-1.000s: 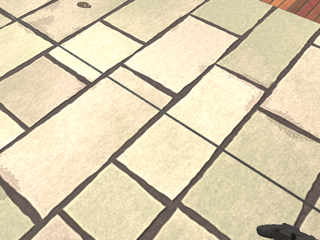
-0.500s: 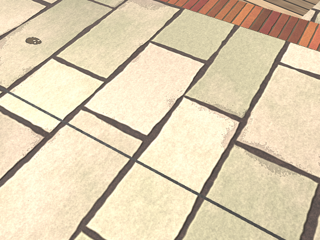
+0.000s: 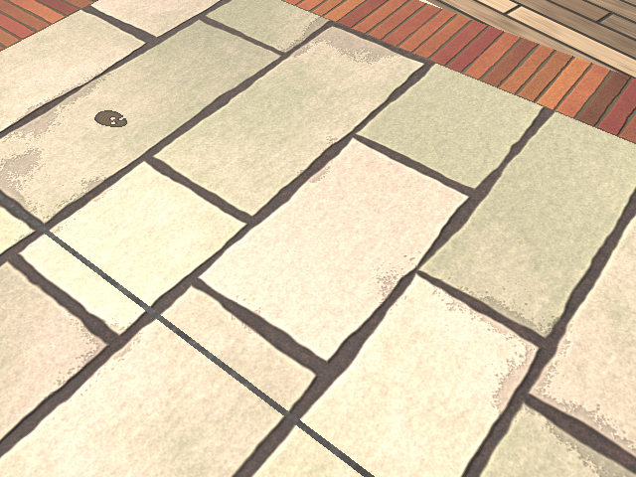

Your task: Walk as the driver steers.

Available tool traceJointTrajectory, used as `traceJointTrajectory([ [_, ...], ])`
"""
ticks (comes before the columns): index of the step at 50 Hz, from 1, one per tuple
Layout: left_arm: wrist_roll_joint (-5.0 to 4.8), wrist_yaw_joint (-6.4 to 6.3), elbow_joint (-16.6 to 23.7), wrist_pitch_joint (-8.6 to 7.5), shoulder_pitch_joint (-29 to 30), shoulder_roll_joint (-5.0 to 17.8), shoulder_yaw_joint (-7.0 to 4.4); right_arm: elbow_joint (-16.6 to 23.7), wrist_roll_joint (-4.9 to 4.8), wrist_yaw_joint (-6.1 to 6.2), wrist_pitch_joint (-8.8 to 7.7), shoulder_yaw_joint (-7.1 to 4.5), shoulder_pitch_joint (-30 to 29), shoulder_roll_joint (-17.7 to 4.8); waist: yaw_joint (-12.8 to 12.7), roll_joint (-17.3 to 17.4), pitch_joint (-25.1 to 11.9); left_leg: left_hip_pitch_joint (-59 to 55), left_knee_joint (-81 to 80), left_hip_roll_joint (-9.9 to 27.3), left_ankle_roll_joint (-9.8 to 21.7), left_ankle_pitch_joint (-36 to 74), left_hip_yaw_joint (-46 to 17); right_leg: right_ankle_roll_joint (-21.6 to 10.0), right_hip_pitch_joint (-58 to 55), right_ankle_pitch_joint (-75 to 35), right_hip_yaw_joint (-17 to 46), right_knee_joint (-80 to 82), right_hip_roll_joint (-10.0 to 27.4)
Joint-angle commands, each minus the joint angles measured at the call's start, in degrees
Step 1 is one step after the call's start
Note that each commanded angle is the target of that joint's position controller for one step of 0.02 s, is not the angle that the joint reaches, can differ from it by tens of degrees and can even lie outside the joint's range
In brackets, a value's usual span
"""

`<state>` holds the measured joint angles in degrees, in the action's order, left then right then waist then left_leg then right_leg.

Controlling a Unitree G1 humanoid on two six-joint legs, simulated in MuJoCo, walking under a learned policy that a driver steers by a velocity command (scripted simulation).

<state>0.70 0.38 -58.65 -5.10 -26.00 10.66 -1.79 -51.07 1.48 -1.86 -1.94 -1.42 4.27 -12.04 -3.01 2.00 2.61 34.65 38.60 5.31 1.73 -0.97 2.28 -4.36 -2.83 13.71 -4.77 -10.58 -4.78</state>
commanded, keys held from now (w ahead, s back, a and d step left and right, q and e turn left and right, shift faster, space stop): w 0.04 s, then w+e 0.96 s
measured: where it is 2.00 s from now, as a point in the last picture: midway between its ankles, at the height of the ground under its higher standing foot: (503, 296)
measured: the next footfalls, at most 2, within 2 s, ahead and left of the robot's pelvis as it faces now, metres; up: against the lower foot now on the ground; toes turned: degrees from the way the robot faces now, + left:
left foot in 0.12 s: +0.24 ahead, +0.11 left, +0.00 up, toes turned +3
right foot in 0.68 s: +0.48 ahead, -0.10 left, +0.00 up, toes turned -24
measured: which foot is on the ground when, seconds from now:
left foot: up 0.00-0.10, down 0.12-0.70, up 0.72-1.00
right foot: down 0.00-0.14, up 0.16-0.66, down 0.68-1.00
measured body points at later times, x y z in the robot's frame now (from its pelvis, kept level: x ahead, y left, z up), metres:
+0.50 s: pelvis +0.26 +0.04 +0.00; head +0.28 +0.04 +0.45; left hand +0.42 +0.26 -0.14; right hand +0.18 -0.20 -0.14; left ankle +0.20 +0.11 -0.74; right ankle +0.37 -0.12 -0.68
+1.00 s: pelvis +0.50 -0.08 +0.00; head +0.52 -0.10 +0.45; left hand +0.63 +0.17 -0.13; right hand +0.53 -0.37 -0.12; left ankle +0.69 +0.04 -0.67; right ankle +0.44 -0.09 -0.74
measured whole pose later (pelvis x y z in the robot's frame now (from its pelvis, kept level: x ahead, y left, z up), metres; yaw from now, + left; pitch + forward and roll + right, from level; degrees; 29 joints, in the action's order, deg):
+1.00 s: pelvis +0.50 -0.08 +0.00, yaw -29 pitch +1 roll +0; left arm -0.1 0.2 -53.1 -2.8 -21.0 14.6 -4.4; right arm -45.6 2.5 -0.8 -1.5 -2.9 5.2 -14.1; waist -2.9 1.8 2.9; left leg 37.9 52.8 7.6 -3.1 -8.7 -2.3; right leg -8.4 5.1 11.7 3.3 -16.7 -8.9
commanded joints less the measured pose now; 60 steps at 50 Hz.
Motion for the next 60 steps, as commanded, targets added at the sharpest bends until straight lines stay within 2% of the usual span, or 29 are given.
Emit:
traceJointTrajectory([
  [1,0.39,-0.72,0.5,-0.31,-3.7,8.4,-1.53,5.0,-0.11,0.16,-0.99,-0.51,-6.9,-3.4,-0.1,-5.9,3.9,0.4,-3.9,-1.6,1.1,-0.9,1.3,-7.0,0.1,-25.0,7.5,1.6,17.3],
  [4,0.76,-1.24,0.0,0.08,-2.2,9.2,-1.74,4.8,-0.06,0.57,-1.83,-1.20,-4.1,-4.6,2.2,-6.0,2.8,-6.6,-7.7,-3.9,3.2,-7.3,1.5,-6.0,-1.9,-36.9,8.0,-5.0,18.2],
  [5,0.74,-1.22,0.1,0.21,-1.0,9.7,-1.85,3.0,0.04,0.95,-2.31,-1.73,1.7,-5.3,4.7,-5.8,0.0,-14.0,-10.1,-5.7,4.1,-8.5,2.1,-5.3,-1.1,-43.1,7.7,-11.5,17.3],
  [6,0.46,-1.03,0.4,0.30,0.0,9.3,-1.65,-0.3,0.58,1.55,-3.08,-2.59,11.6,-6.9,8.8,-3.5,-5.5,-27.1,-13.3,-5.8,5.5,-6.4,1.8,-4.1,3.4,-41.4,5.9,-22.6,14.4],
  [7,-0.23,-0.77,2.6,0.09,0.5,7.2,-0.90,-2.0,2.12,2.44,-3.68,-3.95,22.1,-11.9,12.1,2.2,-13.6,-42.6,-14.4,6.9,8.4,-11.6,-11.6,-2.9,15.1,-23.5,3.8,-39.4,11.1],
  [8,-2.39,-0.63,3.0,0.37,-7.2,1.2,0.15,-2.2,2.12,2.25,-3.16,-5.17,23.6,-16.7,8.5,14.9,-20.1,-55.2,-21.1,21.7,14.9,-15.9,-36.3,-0.8,34.2,16.6,1.1,-57.9,1.2],
  [9,-0.70,-1.18,2.0,1.09,-2.7,8.4,-1.71,-1.0,0.46,1.94,-2.46,-4.39,18.9,-12.3,8.1,3.1,-14.9,-48.3,-23.2,18.8,12.7,-20.5,-35.1,-1.8,37.7,14.2,7.7,-61.5,4.5],
  [10,-0.61,-0.77,3.2,0.97,1.3,8.0,-2.04,-0.1,0.08,1.80,-2.55,-3.30,12.9,-8.7,6.0,1.4,-7.3,-40.0,-25.0,16.4,10.8,-19.1,-26.1,-2.0,37.8,8.3,8.3,-60.2,6.8],
  [11,-0.60,-0.51,3.3,1.03,2.9,6.4,-1.84,0.1,0.10,1.64,-2.96,-2.69,10.1,-6.2,4.7,0.5,-3.7,-33.9,-27.3,14.1,9.2,-13.7,-19.7,-1.7,36.1,4.8,8.0,-58.0,8.6],
  [13,0.76,0.29,3.1,2.56,2.6,5.0,-2.01,-0.8,-0.38,2.21,-3.68,-2.05,9.5,-4.0,2.4,2.5,-1.2,-27.8,-29.3,10.4,6.3,-7.6,-10.7,-0.7,32.8,2.4,7.4,-55.6,10.2],
  [14,0.91,0.66,3.2,3.27,2.8,4.3,-2.08,-1.3,-0.51,2.33,-4.20,-1.95,10.7,-3.7,2.0,2.5,-1.3,-27.0,-29.7,10.0,6.1,-4.7,-8.5,-0.3,32.2,1.6,7.1,-55.5,10.1],
  [18,0.97,1.57,5.7,4.71,8.9,3.5,-2.24,-2.9,-0.85,2.67,-5.28,-2.31,14.6,-5.0,1.6,1.9,0.6,-28.1,-31.3,9.2,5.9,1.2,-1.0,0.8,39.0,-5.0,5.7,-53.4,11.2],
  [23,0.83,2.37,9.6,4.61,19.1,2.9,-1.59,-4.1,-0.52,2.98,-5.14,-2.04,17.8,-4.7,3.1,1.4,3.3,-30.0,-31.4,7.8,5.5,6.6,5.8,1.4,41.6,-13.4,2.8,-39.7,10.5],
  [28,1.26,2.93,13.1,4.41,26.7,3.1,-0.98,-5.8,-0.28,3.69,-4.35,-2.40,22.3,-6.3,5.0,1.6,4.3,-37.7,-28.4,10.1,5.4,15.7,10.1,-1.2,39.7,-11.5,-2.2,-28.9,8.7],
  [31,1.42,2.71,13.2,4.40,24.7,4.3,-1.56,-5.9,-0.05,4.16,-3.38,-2.88,21.6,-8.0,3.1,3.1,2.2,-41.5,-20.2,10.9,4.9,36.2,13.0,-4.4,33.7,-4.0,-5.1,-26.6,4.7],
  [33,1.43,2.19,11.1,4.18,16.8,6.0,-2.63,-5.4,0.03,4.15,-2.34,-3.50,20.6,-9.9,-0.3,3.9,-2.6,-42.0,-6.3,11.0,4.8,45.7,13.8,-7.1,24.8,1.7,-6.2,-24.8,0.6],
  [34,1.68,1.69,8.9,3.61,9.3,7.4,-3.57,-4.8,-0.23,3.80,-1.83,-3.67,19.9,-10.5,-3.6,2.3,-6.8,-37.6,5.9,10.4,3.8,40.1,14.4,-8.8,14.6,0.3,-5.1,-20.0,-0.9],
  [35,2.45,0.87,7.2,3.28,1.6,12.7,-5.42,-3.0,-0.42,3.50,-1.83,-3.37,19.2,-9.3,-6.9,-3.2,-12.0,-25.1,23.5,8.4,1.8,20.9,14.4,-12.0,1.0,5.9,7.9,-15.9,7.6],
  [36,1.37,0.56,8.7,3.92,5.0,18.5,-6.82,1.7,-1.05,2.23,-2.53,-2.76,18.6,-4.2,-2.4,-17.4,-15.0,1.7,45.5,-6.2,-2.1,-29.2,9.5,-20.9,-14.1,5.9,41.7,-8.3,23.2],
  [37,0.30,0.37,9.0,4.68,3.9,18.3,-6.60,3.6,-0.58,1.87,-3.45,-3.24,11.7,-8.4,-4.3,-6.3,-13.8,8.2,46.8,-4.7,-1.5,-26.5,-2.7,-20.8,-12.4,1.3,43.5,-4.2,24.0],
  [38,0.13,-0.16,8.7,4.62,6.8,15.7,-5.88,4.5,-1.30,1.63,-4.24,-2.82,9.4,-7.1,-2.4,-3.6,-7.4,9.7,43.6,-1.7,-0.9,-20.9,-3.7,-19.2,-6.6,-2.9,35.5,-4.0,23.3],
  [39,-0.06,-0.28,8.6,4.18,9.1,12.4,-5.11,3.6,-1.37,1.88,-4.63,-2.75,11.0,-6.9,0.6,0.6,-2.7,6.3,37.1,0.5,-0.9,-17.7,-3.7,-16.3,1.3,-10.8,29.9,-3.2,20.7],
  [40,-0.31,-0.56,8.8,3.59,11.1,10.8,-4.57,3.6,-0.34,2.05,-3.96,-2.84,11.0,-6.8,2.6,1.3,-1.5,2.8,32.8,1.7,-1.4,-17.1,-4.2,-14.3,5.7,-15.6,25.6,-3.0,17.5],
  [42,-0.79,-0.66,9.2,2.34,12.0,9.7,-3.91,3.3,1.31,1.77,-1.68,-2.70,13.0,-6.0,4.6,-0.3,-2.6,-2.2,28.7,1.9,-2.9,-16.7,-4.1,-13.2,9.6,-21.7,21.1,-2.4,14.2],
  [45,-0.95,-0.41,8.6,1.32,8.5,12.0,-4.28,5.2,1.33,1.24,-0.02,-2.46,9.2,-5.3,4.2,-1.8,-1.8,-0.3,22.6,1.6,-4.6,-13.0,-2.5,-12.3,11.4,-23.7,19.1,-1.4,11.7],
  [50,-0.76,-0.34,8.3,1.66,1.9,12.3,-4.21,9.6,0.91,0.92,0.27,-2.16,-2.3,-6.2,-0.2,-4.6,-0.2,6.3,10.6,0.3,-5.3,-3.3,-2.5,-9.4,6.4,-23.2,21.2,-1.5,10.7],
  [56,0.06,-1.07,8.2,1.97,-2.8,12.9,-4.12,14.0,0.28,0.32,-0.74,-1.08,-11.6,-6.4,-3.2,-6.0,0.4,6.3,-0.4,-3.2,-3.8,-1.3,-2.4,-9.0,-0.5,-29.7,24.3,-6.0,11.6],
  [58,0.29,-1.53,8.8,1.95,-1.9,13.8,-4.32,14.7,0.00,0.37,-1.28,-1.05,-10.9,-7.3,-2.1,-6.7,0.4,1.8,-4.6,-4.2,-2.6,-2.6,-3.1,-7.9,-0.6,-32.0,25.9,-7.9,12.3],
  [60,0.35,-1.54,10.1,1.71,2.4,15.2,-4.62,12.8,-0.23,0.99,-1.88,-1.71,-2.7,-9.2,2.4,-7.2,-1.9,-12.4,-8.6,-6.7,-0.7,-6.7,-2.7,-5.2,3.9,-40.3,25.3,-13.4,11.2],
])
Velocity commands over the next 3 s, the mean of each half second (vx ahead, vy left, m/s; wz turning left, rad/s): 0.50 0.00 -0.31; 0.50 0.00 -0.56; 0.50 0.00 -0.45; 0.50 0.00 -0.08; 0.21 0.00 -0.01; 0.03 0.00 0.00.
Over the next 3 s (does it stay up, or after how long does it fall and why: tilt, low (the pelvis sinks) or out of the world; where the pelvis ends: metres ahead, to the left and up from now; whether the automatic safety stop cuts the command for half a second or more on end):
stays up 1.04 -0.52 0.00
